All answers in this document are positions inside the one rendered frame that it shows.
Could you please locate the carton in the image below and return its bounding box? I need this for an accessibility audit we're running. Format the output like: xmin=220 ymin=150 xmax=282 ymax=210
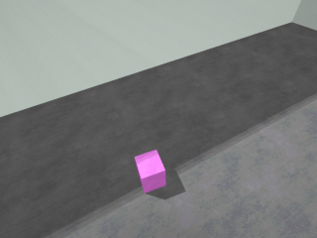
xmin=134 ymin=150 xmax=166 ymax=193

